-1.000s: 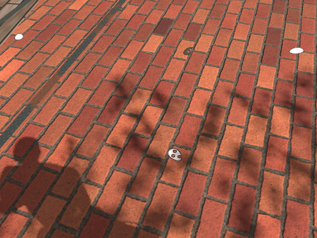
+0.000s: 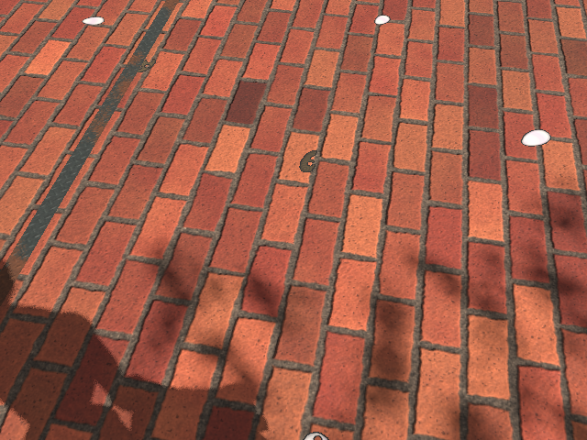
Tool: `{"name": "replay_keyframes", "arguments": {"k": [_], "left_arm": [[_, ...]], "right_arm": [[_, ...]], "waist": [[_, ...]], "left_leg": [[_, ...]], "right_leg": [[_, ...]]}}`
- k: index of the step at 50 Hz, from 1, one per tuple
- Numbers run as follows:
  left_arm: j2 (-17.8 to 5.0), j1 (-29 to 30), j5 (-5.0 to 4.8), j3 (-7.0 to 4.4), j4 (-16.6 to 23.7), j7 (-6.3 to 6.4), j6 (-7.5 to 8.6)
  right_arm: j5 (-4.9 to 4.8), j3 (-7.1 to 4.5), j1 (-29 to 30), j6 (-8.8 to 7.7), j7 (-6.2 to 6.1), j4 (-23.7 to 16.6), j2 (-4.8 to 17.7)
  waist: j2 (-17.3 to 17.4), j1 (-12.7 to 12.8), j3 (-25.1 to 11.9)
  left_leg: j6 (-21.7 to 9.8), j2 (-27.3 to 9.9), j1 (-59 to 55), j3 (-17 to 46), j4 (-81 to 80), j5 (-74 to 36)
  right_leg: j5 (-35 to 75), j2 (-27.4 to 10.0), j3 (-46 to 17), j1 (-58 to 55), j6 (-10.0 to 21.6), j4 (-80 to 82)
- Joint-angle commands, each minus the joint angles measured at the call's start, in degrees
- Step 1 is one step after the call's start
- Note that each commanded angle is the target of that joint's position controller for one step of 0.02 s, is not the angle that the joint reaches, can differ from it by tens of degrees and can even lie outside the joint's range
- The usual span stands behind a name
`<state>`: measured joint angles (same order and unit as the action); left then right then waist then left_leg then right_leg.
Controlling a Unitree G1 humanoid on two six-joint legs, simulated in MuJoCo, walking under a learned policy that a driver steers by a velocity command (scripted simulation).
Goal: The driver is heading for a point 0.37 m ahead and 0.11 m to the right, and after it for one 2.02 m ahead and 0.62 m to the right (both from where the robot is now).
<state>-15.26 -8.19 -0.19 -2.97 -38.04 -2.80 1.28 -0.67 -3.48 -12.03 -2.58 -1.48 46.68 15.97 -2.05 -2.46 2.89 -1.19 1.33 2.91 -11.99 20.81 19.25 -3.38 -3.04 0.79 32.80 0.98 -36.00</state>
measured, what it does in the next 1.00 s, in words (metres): steps on the spot, turning right: right foot, then left foot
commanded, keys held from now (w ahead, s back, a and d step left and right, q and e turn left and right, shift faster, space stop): e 0.84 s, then w+e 0.12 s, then w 0.04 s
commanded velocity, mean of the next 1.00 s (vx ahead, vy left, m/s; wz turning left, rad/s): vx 0.06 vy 0.00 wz -0.57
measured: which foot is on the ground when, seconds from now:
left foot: down 0.00-0.04, up 0.06-0.46, down 0.48-0.92, up 0.94-1.00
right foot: up 0.00-0.02, down 0.04-0.50, up 0.52-0.92, down 0.94-1.00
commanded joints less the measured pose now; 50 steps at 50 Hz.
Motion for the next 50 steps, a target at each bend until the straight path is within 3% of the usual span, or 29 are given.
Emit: {"name": "replay_keyframes", "arguments": {"k": [1, 2, 3, 4, 5, 6, 7, 9, 11, 15, 20, 23, 24, 25, 26, 27, 28, 29, 30, 33, 37, 42, 44, 45, 46, 47, 48, 49, 50], "left_arm": [[-8.1, -7.4, 0.18, -3.44, 3.5, -0.46, 0.7], [-12.1, -12.1, 0.42, -4.94, 2.8, 0.57, 0.93], [-17.9, -12.4, 0.76, -5.95, 4.0, 1.99, 0.55], [-16.6, -11.8, 1.56, -4.97, 6.2, 1.89, 0.84], [-13.2, -9.2, 1.06, -4.28, 7.3, 1.54, 0.76], [-11.3, -6.4, 0.12, -3.72, 7.4, 1.73, 0.58], [-9.9, -4.6, -0.62, -3.34, 7.4, 2.01, 0.1], [-9.6, -1.6, -0.03, -3.15, 8.2, 2.6, -0.83], [-10.5, -1.3, 0.67, -3.64, 8.7, 3.12, -1.23], [-11.6, -1.6, 0.19, -4.29, 8.8, 4.5, -2.02], [-11.2, -1.4, 0.26, -4.31, 9.3, 4.5, -3.14], [-11.0, -0.4, -0.58, -4.28, 9.7, 4.59, -3.84], [-10.1, -1.1, -0.92, -4.04, 9.6, 4.7, -3.97], [-7.3, -2.9, -0.65, -3.29, 9.7, 4.61, -4.03], [-8.6, -1.2, -1.12, -3.87, 11.9, 4.44, -3.28], [-12.8, -2.7, 0.01, -5.19, 10.4, 4.27, -2.74], [-13.6, -4.4, -0.34, -5.73, 8.5, 4.03, -3.0], [-11.9, -6.1, -0.37, -5.47, 6.8, 4.23, -3.69], [-10.6, -6.7, -0.23, -5.09, 6.4, 4.26, -4.2], [-7.9, -2.5, -1.27, -3.9, 8.1, 3.89, -4.48], [-6.2, 1.6, -0.94, -2.74, 10.4, 3.19, -4.3], [-7.2, 0.6, -1.05, -2.95, 10.6, 2.19, -4.74], [-6.8, -1.6, -1.29, -3.1, 9.9, 1.74, -4.97], [-7.0, -4.5, -1.39, -3.49, 8.6, 1.68, -4.92], [-8.5, -9.8, -1.83, -4.46, 6.4, 2.03, -4.68], [-13.5, -16.1, -2.09, -5.97, 5.3, 2.74, -4.1], [-19.2, -16.9, -0.58, -6.44, 6.6, 2.16, -2.03], [-13.9, -15.5, 0.19, -4.95, 6.6, 1.85, -0.23], [-11.0, -12.8, 0.14, -3.68, 6.0, 2.1, 0.72]], "right_arm": [[-1.21, -2.7, 3.2, 1.12, -1.09, -3.9, 9.9], [-0.38, -2.27, 0.6, 1.07, -1.02, -4.0, 8.7], [2.9, -0.64, -3.5, 0.62, -0.35, -5.8, 3.8], [2.21, 0.0, -4.5, 0.0, 0.78, -6.2, 5.0], [0.5, -0.97, -0.6, 0.04, 1.38, -6.1, 8.6], [0.15, -0.82, 2.6, 0.42, 1.23, -7.1, 8.2], [0.76, -0.79, 3.8, 1.01, 0.66, -6.8, 7.5], [0.86, -0.97, 3.6, 2.3, 0.17, -7.0, 7.4], [0.8, -0.63, 2.4, 2.62, -0.11, -6.2, 5.9], [0.82, -0.4, 3.9, 2.88, -0.51, -6.1, 5.3], [0.41, -0.94, 5.2, 2.02, 0.25, -6.7, 5.9], [0.24, -1.54, 1.7, 1.06, 1.07, -5.8, 6.1], [0.64, -2.2, -0.4, 0.98, 1.08, -5.2, 7.5], [1.81, -3.16, -1.8, 1.25, 0.8, -5.6, 11.6], [3.58, -3.83, 0.1, 1.56, 0.84, -5.7, 14.9], [3.83, -3.11, 4.1, 1.18, 0.55, -7.9, 11.7], [2.91, -2.39, 7.3, 1.17, 0.05, -8.9, 8.8], [1.97, -1.97, 8.7, 1.25, -0.22, -9.5, 7.4], [1.17, -1.7, 8.6, 1.37, -0.47, -9.5, 6.8], [1.55, -1.54, 5.1, 2.31, -1.09, -9.2, 7.0], [1.47, -2.75, 1.8, 3.19, -1.11, -8.6, 10.2], [0.14, -3.76, 3.0, 3.13, 0.14, -8.4, 12.4], [-1.13, -4.09, 3.1, 2.92, 0.44, -8.0, 13.0], [-1.59, -3.86, 3.3, 2.78, 0.52, -7.6, 12.0], [-1.09, -3.04, 2.0, 2.55, 0.76, -6.9, 9.0], [1.02, -1.4, 4.0, 2.21, 1.39, -8.4, 4.0], [1.22, -1.51, 9.0, 0.91, 1.25, -13.0, 4.4], [-0.25, -2.56, 12.4, -0.32, 1.55, -13.2, 8.5], [-1.07, -3.14, 11.3, -0.96, 2.09, -12.6, 10.1]], "waist": [[5.4, 5.5, -7.2], [-0.6, 7.1, -10.7], [-15.0, 3.3, -15.3], [-14.1, 3.9, -26.2], [-5.5, 6.0, -24.6], [-1.5, 5.0, -19.0], [2.2, 3.9, -14.3], [-1.0, 1.2, -10.9], [-3.2, 1.0, -10.9], [-4.5, 2.3, -12.0], [-7.4, 3.5, -10.0], [-7.7, 1.5, -9.6], [-6.2, 1.0, -9.5], [3.8, 2.0, -9.8], [20.3, 3.1, -5.4], [15.1, 3.6, -4.9], [11.0, 4.9, -4.9], [9.0, 5.3, -4.7], [8.9, 4.7, -4.3], [10.1, 1.9, -3.5], [12.3, -1.0, -5.6], [13.6, -0.4, -6.6], [12.6, 1.2, -7.2], [11.5, 2.7, -7.4], [7.2, 4.3, -8.7], [-7.5, 6.4, -8.5], [-15.4, 7.4, -7.1], [-9.3, 8.8, -5.2], [-8.9, 6.5, -2.2]], "left_leg": [[-5.0, -14.5, -1.2, 3.1, 13.6, -47.8], [-1.5, -9.6, 4.0, 1.6, 25.9, -38.9], [3.0, -1.3, 23.5, 1.5, 45.8, 5.9], [4.3, 4.5, 32.6, 14.2, 59.3, 21.9], [3.4, 1.0, 34.7, 18.8, 60.9, 17.5], [3.0, -0.7, 36.1, 18.3, 58.0, 12.7], [3.2, -2.5, 35.8, 17.9, 53.3, 9.8], [3.5, -2.6, 29.4, 16.9, 45.1, 6.3], [4.5, -1.2, 26.4, 15.9, 38.4, 5.4], [5.5, -0.4, 23.7, 17.0, 29.8, 1.2], [4.3, 0.6, 20.7, 17.4, 21.0, 0.6], [2.0, 1.1, 13.7, 15.8, 7.9, -4.2], [0.4, -1.8, 8.6, 17.0, 2.5, -7.0], [-4.0, -14.1, 2.9, 27.7, -2.0, -6.0], [-12.2, -23.1, 7.7, 41.7, -6.6, -13.0], [-14.0, -24.4, 9.7, 40.7, -5.6, -16.0], [-11.4, -20.9, 9.9, 34.0, -4.0, -17.6], [-9.1, -17.3, 8.9, 28.6, -2.8, -18.0], [-8.9, -16.4, 7.6, 26.2, -2.4, -19.5], [-9.9, -14.5, 4.0, 20.0, -2.9, -22.2], [-11.3, -17.3, -1.6, 18.0, -1.9, -25.5], [-10.7, -19.4, 1.3, 14.8, 0.0, -29.0], [-8.8, -19.6, 3.8, 13.7, 0.9, -17.3], [-7.0, -18.5, 7.8, 12.2, 2.9, -9.4], [-4.3, -15.9, 15.0, 8.7, 9.4, -0.1], [0.8, -9.7, 30.4, 2.4, 29.8, 12.9], [2.7, -1.1, 47.8, 9.3, 41.4, 19.0], [1.6, -4.4, 49.7, 15.4, 45.9, 14.9], [0.3, -5.9, 49.3, 15.7, 44.5, 8.2]], "right_leg": [[-1.3, 3.7, 2.9, -10.7, 3.6, 6.2], [17.7, 2.6, -1.6, -21.0, 6.3, 9.9], [46.8, -11.5, -21.0, -37.4, 14.9, 5.6], [39.6, -19.7, -39.4, -45.2, 24.7, 10.4], [30.6, -16.8, -34.1, -42.6, 22.2, 12.2], [22.2, -13.9, -28.7, -37.0, 18.7, 12.8], [16.2, -11.5, -25.4, -30.6, 16.1, 14.3], [9.3, -7.6, -22.2, -20.7, 13.7, 17.0], [9.6, -6.0, -20.9, -18.4, 13.4, 17.5], [-1.3, -5.0, -22.5, -17.0, 12.5, 17.7], [-12.1, -4.1, -27.5, -16.4, 10.7, 18.0], [-11.4, -2.4, -28.8, -15.6, 8.7, 15.3], [-14.2, -0.1, -27.3, -12.7, 6.5, 12.8], [-24.9, 5.1, -20.7, -5.4, 3.2, 1.1], [-31.4, 12.9, -8.7, 4.3, 0.2, -12.2], [-29.0, 8.6, -11.1, 3.9, -1.7, -23.6], [-25.2, 8.2, -10.5, 3.2, -2.4, -28.0], [-22.4, 7.9, -9.3, 3.3, -3.6, -31.4], [-20.1, 7.3, -8.8, 4.8, -4.6, -34.9], [-17.0, 5.3, -4.6, 6.4, -6.4, -31.6], [-18.9, 2.0, -2.3, 3.0, -7.2, -19.3], [-18.8, 2.2, 2.2, -7.9, -4.5, -5.8], [-14.5, 3.1, 4.0, -13.8, -1.5, 2.9], [-12.3, 4.4, 4.9, -20.1, 0.4, 7.9], [-12.9, 4.9, 2.9, -29.9, 2.5, 10.6], [-14.3, -7.6, -15.8, -39.8, 7.6, 15.6], [-25.7, -18.7, -41.6, -39.3, 19.3, 21.9], [-31.5, -18.5, -39.8, -37.4, 19.4, 25.1], [-32.9, -16.3, -34.5, -34.8, 16.6, 25.6]]}}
